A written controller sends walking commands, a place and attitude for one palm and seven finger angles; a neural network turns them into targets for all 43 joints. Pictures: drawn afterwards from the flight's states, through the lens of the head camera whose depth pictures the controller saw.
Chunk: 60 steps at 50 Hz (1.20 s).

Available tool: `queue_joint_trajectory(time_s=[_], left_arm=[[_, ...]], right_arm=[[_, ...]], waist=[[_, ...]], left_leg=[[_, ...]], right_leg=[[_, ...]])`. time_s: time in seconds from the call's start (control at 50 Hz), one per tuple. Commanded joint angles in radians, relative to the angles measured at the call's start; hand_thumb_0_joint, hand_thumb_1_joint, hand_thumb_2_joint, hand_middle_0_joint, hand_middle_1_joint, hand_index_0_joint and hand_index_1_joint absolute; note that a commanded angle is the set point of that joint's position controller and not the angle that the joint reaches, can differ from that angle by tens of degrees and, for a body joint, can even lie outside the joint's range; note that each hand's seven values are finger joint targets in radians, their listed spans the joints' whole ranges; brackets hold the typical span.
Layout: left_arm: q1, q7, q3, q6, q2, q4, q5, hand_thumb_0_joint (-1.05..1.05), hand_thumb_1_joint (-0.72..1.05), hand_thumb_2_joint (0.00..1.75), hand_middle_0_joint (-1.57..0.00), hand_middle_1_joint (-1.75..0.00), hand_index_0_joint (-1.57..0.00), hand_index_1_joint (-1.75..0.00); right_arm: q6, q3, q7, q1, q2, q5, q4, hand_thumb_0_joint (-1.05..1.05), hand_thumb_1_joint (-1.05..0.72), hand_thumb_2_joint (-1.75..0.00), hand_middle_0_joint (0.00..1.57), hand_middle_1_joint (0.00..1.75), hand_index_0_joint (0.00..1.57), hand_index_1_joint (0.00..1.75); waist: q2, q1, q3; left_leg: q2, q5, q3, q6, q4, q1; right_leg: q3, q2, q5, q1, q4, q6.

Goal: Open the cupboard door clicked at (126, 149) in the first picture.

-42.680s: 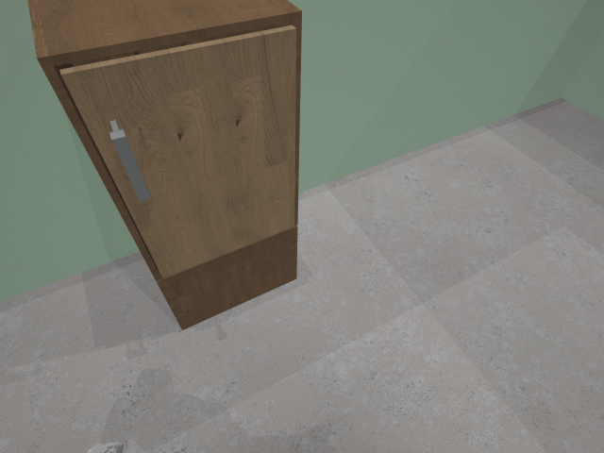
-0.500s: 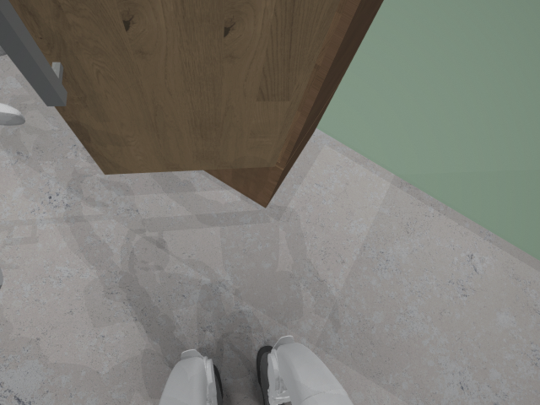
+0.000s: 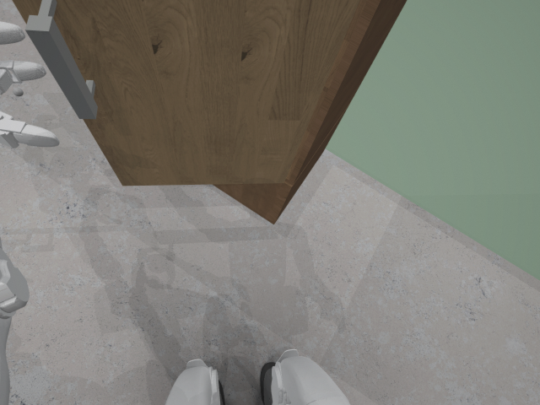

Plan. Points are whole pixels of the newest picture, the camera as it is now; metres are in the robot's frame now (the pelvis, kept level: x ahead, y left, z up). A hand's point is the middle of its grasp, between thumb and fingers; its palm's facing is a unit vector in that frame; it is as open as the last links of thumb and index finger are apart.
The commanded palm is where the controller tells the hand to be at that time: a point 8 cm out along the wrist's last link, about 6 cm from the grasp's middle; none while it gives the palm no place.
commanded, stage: move the hooked fingers beside the handle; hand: left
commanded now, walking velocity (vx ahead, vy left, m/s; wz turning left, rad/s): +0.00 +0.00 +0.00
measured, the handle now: (70, 63) +0.57 +0.22 +0.07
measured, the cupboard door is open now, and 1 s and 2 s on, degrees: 38 36 36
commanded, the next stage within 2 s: slide the fingers in behind the handle in 0.32 s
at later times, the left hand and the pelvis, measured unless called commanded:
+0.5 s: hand (29, 87) +0.53 +0.26 +0.07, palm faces +0.00 -1.00 -0.03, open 13.9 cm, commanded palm +0.52 +0.30 +0.07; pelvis -0.02 +0.00 -0.01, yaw +0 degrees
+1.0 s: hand (57, 90) +0.53 +0.24 +0.07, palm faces -0.02 -1.00 -0.01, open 14.0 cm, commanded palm +0.52 +0.26 +0.07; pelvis +0.00 +0.00 -0.01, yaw +1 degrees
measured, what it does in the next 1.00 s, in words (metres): stands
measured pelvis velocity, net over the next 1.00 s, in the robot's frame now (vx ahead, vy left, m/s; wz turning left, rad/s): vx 0.00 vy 0.00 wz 0.02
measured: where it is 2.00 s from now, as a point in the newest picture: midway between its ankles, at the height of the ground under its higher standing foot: outside the picture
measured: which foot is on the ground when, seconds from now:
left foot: down 0.00-1.00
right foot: down 0.00-1.00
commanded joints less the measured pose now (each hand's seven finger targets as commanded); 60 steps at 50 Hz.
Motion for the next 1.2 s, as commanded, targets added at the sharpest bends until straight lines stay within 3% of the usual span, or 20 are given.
queue_joint_trajectory(time_s=[0.0,0.1,0.16,0.22,0.26,0.3,0.32,0.42,0.48,0.52,0.62,0.68,0.74,0.86,0.94,0.98,1.0,1.04,1.12,1.18], left_arm=[[-0.466,-0.008,-0.009,-0.042,0.29,-0.159,-0.014,0.0,-0.5,0.3,-0.3,-1.2,-0.3,-1.2],[-0.516,0.0,-0.025,-0.055,0.288,-0.165,-0.01,0.0,-0.5,0.3,-0.3,-1.2,-0.3,-1.2],[-0.551,0.002,-0.001,-0.052,0.336,-0.139,-0.008,0.0,-0.5,0.3,-0.3,-1.2,-0.3,-1.2],[-0.555,0.004,0.014,-0.047,0.37,-0.141,0.005,0.0,-0.5,0.3,-0.3,-1.2,-0.3,-1.2],[-0.536,0.011,0.028,-0.041,0.401,-0.138,0.02,0.0,-0.5,0.3,-0.3,-1.2,-0.3,-1.2],[-0.521,0.012,0.019,-0.039,0.378,-0.145,0.018,0.0,-0.5,0.3,-0.3,-1.2,-0.3,-1.2],[-0.508,0.013,0.043,-0.037,0.418,-0.151,0.025,0.0,-0.5,0.3,-0.3,-1.2,-0.3,-1.2],[-0.514,-0.003,0.009,-0.024,0.366,-0.149,0.005,0.0,-0.5,0.3,-0.3,-1.2,-0.3,-1.2],[-0.519,-0.004,0.015,-0.018,0.373,-0.135,0.002,0.0,-0.5,0.3,-0.3,-1.2,-0.3,-1.2],[-0.559,0.003,-0.002,-0.029,0.354,-0.168,0.004,0.0,-0.5,0.3,-0.3,-1.2,-0.3,-1.2],[-0.52,0.015,-0.031,-0.034,0.284,-0.175,-0.001,0.0,-0.5,0.3,-0.3,-1.2,-0.3,-1.2],[-0.52,0.024,-0.043,-0.023,0.255,-0.17,-0.003,0.0,-0.5,0.3,-0.3,-1.2,-0.3,-1.2],[-0.548,0.034,-0.076,-0.025,0.21,-0.193,0.002,0.0,-0.5,0.3,-0.3,-1.2,-0.3,-1.2],[-0.538,0.055,-0.126,-0.026,0.11,-0.187,-0.006,0.0,-0.5,0.3,-0.3,-1.2,-0.3,-1.2],[-0.557,0.076,-0.106,-0.047,0.107,-0.233,-0.015,0.0,-0.5,0.3,-0.3,-1.2,-0.3,-1.2],[-0.538,0.097,-0.062,-0.052,0.158,-0.219,-0.01,0.0,-0.5,0.3,-0.3,-1.2,-0.3,-1.2],[-0.551,0.106,-0.076,-0.056,0.132,-0.221,-0.012,0.0,-0.5,0.3,-0.3,-1.2,-0.3,-1.2],[-0.548,0.124,-0.055,-0.063,0.17,-0.222,0.004,0.0,-0.5,0.3,-0.3,-1.2,-0.3,-1.2],[-0.505,0.138,-0.068,-0.089,0.139,-0.275,0.01,0.0,-0.5,0.3,-0.3,-1.2,-0.3,-1.2],[-0.471,0.13,-0.066,-0.077,0.127,-0.244,-0.004,0.0,-0.5,0.3,-0.3,-1.2,-0.3,-1.2]], right_arm=[[-0.003,-0.067,-0.029,0.227,-0.212,0.006,-0.007,0.0,-0.9,-0.9,0.2,0.3,0.2,0.3],[-0.011,-0.06,-0.034,0.233,-0.214,0.001,0.0,0.0,-0.9,-0.9,0.2,0.3,0.2,0.3],[-0.017,-0.056,-0.038,0.235,-0.222,-0.001,0.005,0.0,-0.9,-0.9,0.2,0.3,0.2,0.3],[-0.02,-0.053,-0.037,0.242,-0.223,-0.001,0.002,0.0,-0.9,-0.9,0.2,0.3,0.2,0.3],[-0.021,-0.051,-0.036,0.246,-0.224,-0.004,0.0,0.0,-0.9,-0.9,0.2,0.3,0.2,0.3],[-0.019,-0.049,-0.033,0.249,-0.221,-0.004,-0.007,0.0,-0.9,-0.9,0.2,0.3,0.2,0.3],[-0.016,-0.051,-0.034,0.251,-0.225,-0.005,-0.005,0.0,-0.9,-0.9,0.2,0.3,0.2,0.3],[-0.011,-0.051,-0.031,0.257,-0.224,0.0,-0.003,0.0,-0.9,-0.9,0.2,0.3,0.2,0.3],[-0.015,-0.05,-0.033,0.258,-0.225,0.001,0.002,0.0,-0.9,-0.9,0.2,0.3,0.2,0.3],[-0.016,-0.051,-0.033,0.265,-0.222,-0.003,0.009,0.0,-0.9,-0.9,0.2,0.3,0.2,0.3],[-0.015,-0.058,-0.023,0.275,-0.218,-0.007,0.021,0.0,-0.9,-0.9,0.2,0.3,0.2,0.3],[-0.011,-0.061,-0.019,0.275,-0.216,-0.008,0.023,0.0,-0.9,-0.9,0.2,0.3,0.2,0.3],[-0.011,-0.065,-0.019,0.277,-0.211,-0.01,0.032,0.0,-0.9,-0.9,0.2,0.3,0.2,0.3],[-0.011,-0.071,-0.011,0.274,-0.204,-0.013,0.041,0.0,-0.9,-0.9,0.2,0.3,0.2,0.3],[-0.013,-0.076,-0.004,0.271,-0.197,-0.017,0.043,0.0,-0.9,-0.9,0.2,0.3,0.2,0.3],[-0.012,-0.074,-0.003,0.271,-0.2,-0.018,0.038,0.0,-0.9,-0.9,0.2,0.3,0.2,0.3],[-0.014,-0.072,-0.001,0.27,-0.195,-0.018,0.034,0.0,-0.9,-0.9,0.2,0.3,0.2,0.3],[-0.013,-0.07,0.001,0.264,-0.193,-0.018,0.03,0.0,-0.9,-0.9,0.2,0.3,0.2,0.3],[-0.013,-0.074,0.01,0.255,-0.185,-0.016,0.018,0.0,-0.9,-0.9,0.2,0.3,0.2,0.3],[-0.009,-0.076,0.011,0.252,-0.185,-0.011,0.014,0.0,-0.9,-0.9,0.2,0.3,0.2,0.3]], waist=[[0.225,-0.031,-0.435],[0.239,-0.043,-0.475],[0.202,-0.055,-0.488],[0.258,-0.038,-0.534],[0.264,-0.031,-0.528],[0.265,-0.033,-0.528],[0.258,-0.021,-0.538],[0.248,-0.04,-0.52],[0.211,-0.046,-0.483],[0.268,-0.047,-0.512],[0.291,-0.043,-0.528],[0.259,-0.05,-0.503],[0.299,-0.053,-0.513],[0.265,-0.065,-0.492],[0.299,-0.05,-0.544],[0.252,-0.04,-0.53],[0.249,-0.051,-0.527],[0.244,-0.039,-0.527],[0.267,-0.019,-0.587],[0.206,-0.023,-0.538]], left_leg=[[0.02,0.59,-0.121,-0.048,-0.072,0.447],[0.027,0.593,-0.145,-0.06,-0.057,0.476],[0.024,0.53,-0.141,-0.048,-0.048,0.415],[0.022,0.547,-0.141,-0.054,-0.042,0.426],[0.023,0.564,-0.143,-0.056,-0.039,0.422],[0.023,0.578,-0.139,-0.053,-0.036,0.426],[0.026,0.578,-0.142,-0.056,-0.038,0.425],[0.028,0.55,-0.137,-0.049,-0.045,0.417],[0.025,0.489,-0.129,-0.036,-0.046,0.363],[0.028,0.536,-0.143,-0.048,-0.046,0.424],[0.037,0.639,-0.16,-0.068,-0.043,0.512],[0.034,0.617,-0.156,-0.061,-0.045,0.49],[0.04,0.665,-0.173,-0.075,-0.047,0.547],[0.042,0.68,-0.181,-0.078,-0.05,0.562],[0.043,0.746,-0.187,-0.089,-0.043,0.605],[0.038,0.715,-0.176,-0.081,-0.045,0.558],[0.032,0.712,-0.168,-0.074,-0.041,0.544],[0.028,0.683,-0.156,-0.069,-0.042,0.509],[0.027,0.739,-0.148,-0.073,-0.04,0.545],[0.022,0.677,-0.133,-0.056,-0.052,0.492]], right_leg=[[0.042,0.012,0.304,0.078,-0.043,-0.004],[0.034,0.013,0.268,0.021,-0.028,-0.006],[0.042,0.01,0.26,0.05,-0.024,-0.001],[0.04,0.01,0.263,0.048,-0.011,-0.004],[0.039,0.01,0.269,0.05,-0.008,-0.004],[0.037,0.013,0.28,0.044,-0.006,-0.004],[0.037,0.013,0.278,0.055,-0.006,-0.003],[0.037,0.017,0.272,0.046,-0.018,0.0],[0.041,0.017,0.253,0.061,-0.024,0.001],[0.035,0.015,0.256,0.024,-0.016,-0.002],[0.024,0.018,0.266,-0.02,-0.019,-0.003],[0.024,0.019,0.268,-0.01,-0.026,-0.002],[0.017,0.017,0.256,-0.05,-0.026,-0.004],[0.013,0.019,0.256,-0.062,-0.032,-0.004],[0.014,0.018,0.28,-0.053,-0.021,-0.008],[0.017,0.018,0.293,-0.007,-0.02,-0.009],[0.021,0.02,0.31,-0.003,-0.019,-0.009],[0.027,0.017,0.321,0.032,-0.014,-0.007],[0.033,0.018,0.363,0.07,-0.011,-0.007],[0.037,0.019,0.373,0.112,-0.024,-0.004]])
